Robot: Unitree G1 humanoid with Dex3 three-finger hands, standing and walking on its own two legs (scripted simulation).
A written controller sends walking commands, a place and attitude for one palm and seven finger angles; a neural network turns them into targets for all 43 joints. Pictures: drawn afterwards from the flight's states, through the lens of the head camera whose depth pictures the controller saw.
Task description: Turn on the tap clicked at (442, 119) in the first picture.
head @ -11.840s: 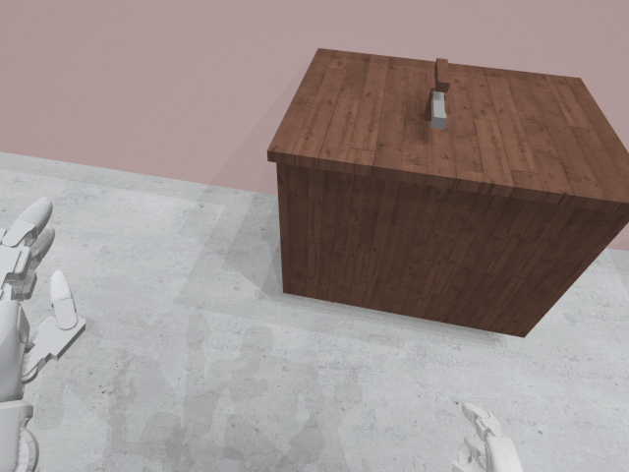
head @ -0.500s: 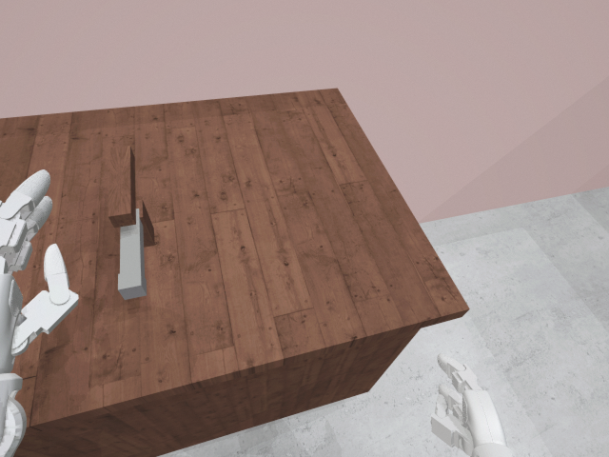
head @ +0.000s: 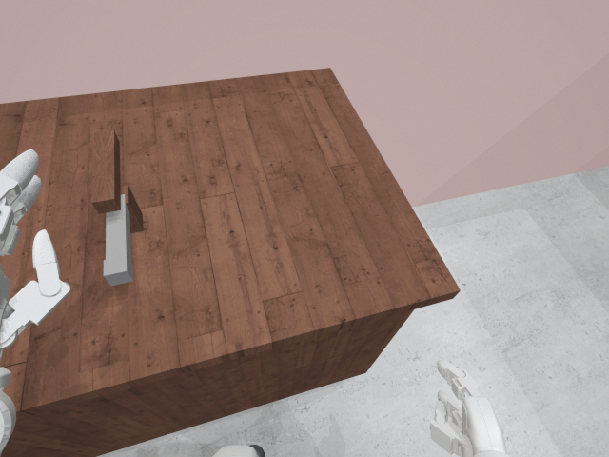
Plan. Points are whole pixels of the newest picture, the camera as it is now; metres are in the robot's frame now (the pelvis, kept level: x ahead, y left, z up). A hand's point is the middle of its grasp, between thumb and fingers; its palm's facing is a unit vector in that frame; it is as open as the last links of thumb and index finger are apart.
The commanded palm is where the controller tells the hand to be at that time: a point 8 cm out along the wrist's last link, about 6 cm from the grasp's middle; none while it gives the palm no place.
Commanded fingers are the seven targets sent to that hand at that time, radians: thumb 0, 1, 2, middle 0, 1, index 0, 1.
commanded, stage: shuffle to correct the standing spot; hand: left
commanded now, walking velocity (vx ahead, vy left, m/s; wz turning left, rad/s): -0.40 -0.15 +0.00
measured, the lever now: (118, 270) +0.32 +0.28 +0.02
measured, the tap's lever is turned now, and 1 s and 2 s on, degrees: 0 0 0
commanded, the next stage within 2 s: come to a stop and stand still in 0.08 s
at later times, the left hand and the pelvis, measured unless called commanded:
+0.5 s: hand (55, 311) +0.20 +0.24 +0.16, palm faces +0.37 -0.79 -0.48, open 7.5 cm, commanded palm +0.14 +0.26 +0.18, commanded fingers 0.00 0.90 0.90 -0.20 -0.30 -0.20 -0.30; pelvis -0.02 -0.02 +0.00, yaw +1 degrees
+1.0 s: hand (22, 327) +0.19 +0.25 +0.17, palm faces +0.48 -0.83 -0.29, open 7.5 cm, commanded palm +0.13 +0.27 +0.18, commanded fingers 0.00 0.90 0.90 -0.20 -0.30 -0.20 -0.30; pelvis -0.03 -0.01 +0.00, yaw +1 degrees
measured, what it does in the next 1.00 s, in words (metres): steps on the spot: left foot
